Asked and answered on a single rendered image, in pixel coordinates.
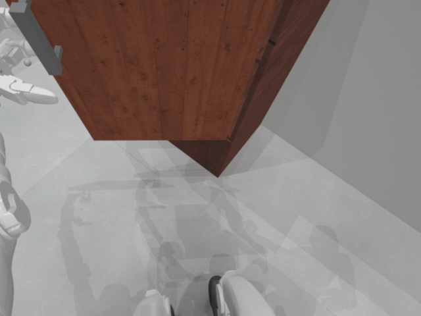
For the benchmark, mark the robot left hand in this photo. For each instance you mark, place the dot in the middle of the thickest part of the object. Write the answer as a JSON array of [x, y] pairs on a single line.
[[11, 54]]

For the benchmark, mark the handle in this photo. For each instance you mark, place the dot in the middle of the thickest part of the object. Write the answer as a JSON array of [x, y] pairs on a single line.
[[30, 28]]

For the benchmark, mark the right robot shin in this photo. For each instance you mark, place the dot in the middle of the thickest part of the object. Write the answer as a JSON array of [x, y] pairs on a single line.
[[226, 275]]

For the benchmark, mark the cupboard door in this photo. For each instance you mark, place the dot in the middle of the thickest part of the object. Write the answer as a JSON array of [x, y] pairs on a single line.
[[155, 69]]

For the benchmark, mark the left robot upper arm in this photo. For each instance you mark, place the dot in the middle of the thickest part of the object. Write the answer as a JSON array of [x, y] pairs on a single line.
[[14, 219]]

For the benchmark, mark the robot left thigh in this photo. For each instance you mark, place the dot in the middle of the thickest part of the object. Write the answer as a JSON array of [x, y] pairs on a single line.
[[155, 305]]

